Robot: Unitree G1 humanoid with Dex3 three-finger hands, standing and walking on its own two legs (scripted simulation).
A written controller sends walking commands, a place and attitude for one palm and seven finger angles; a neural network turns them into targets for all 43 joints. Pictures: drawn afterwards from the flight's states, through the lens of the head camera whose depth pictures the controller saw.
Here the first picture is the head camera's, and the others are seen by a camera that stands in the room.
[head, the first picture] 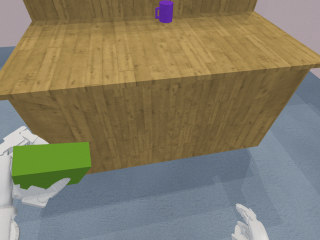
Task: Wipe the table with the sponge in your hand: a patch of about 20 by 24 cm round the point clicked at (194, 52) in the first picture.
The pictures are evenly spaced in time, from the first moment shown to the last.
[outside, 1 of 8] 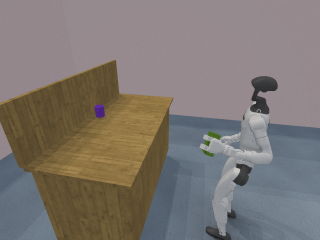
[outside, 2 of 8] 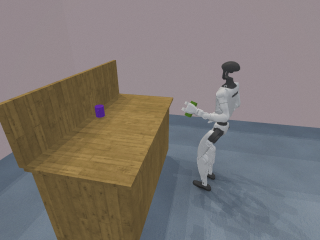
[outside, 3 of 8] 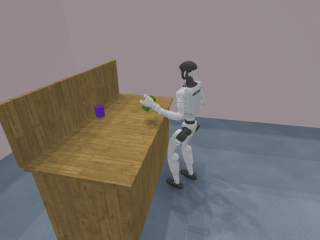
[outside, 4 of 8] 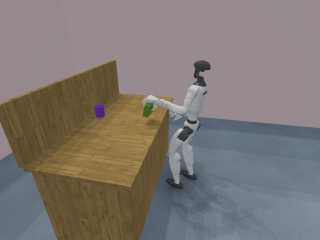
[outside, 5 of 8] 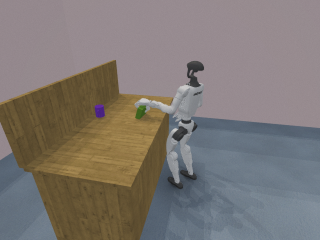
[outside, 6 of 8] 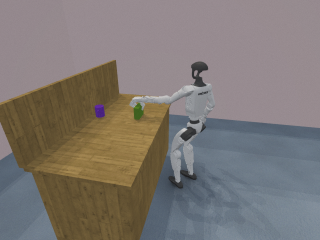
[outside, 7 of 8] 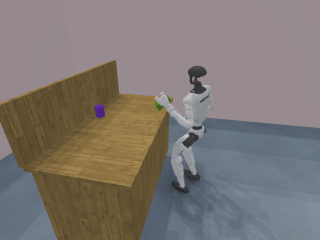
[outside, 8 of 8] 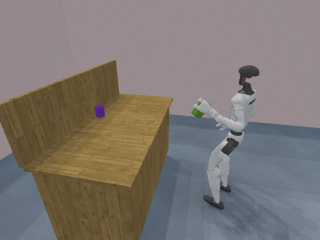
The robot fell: no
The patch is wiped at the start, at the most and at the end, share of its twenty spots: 0.00 0.75 0.75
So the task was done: no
